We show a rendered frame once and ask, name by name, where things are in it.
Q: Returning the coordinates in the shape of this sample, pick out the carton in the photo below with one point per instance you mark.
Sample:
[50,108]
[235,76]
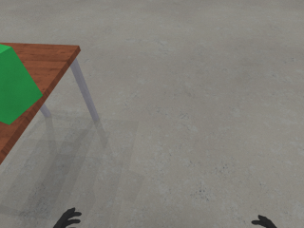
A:
[18,91]

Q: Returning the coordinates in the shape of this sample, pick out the table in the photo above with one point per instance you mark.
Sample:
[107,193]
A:
[46,64]

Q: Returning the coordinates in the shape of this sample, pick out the right robot hand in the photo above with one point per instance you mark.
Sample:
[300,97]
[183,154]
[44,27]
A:
[263,221]

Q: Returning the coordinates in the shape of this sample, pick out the left robot hand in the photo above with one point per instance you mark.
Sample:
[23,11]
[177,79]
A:
[66,220]

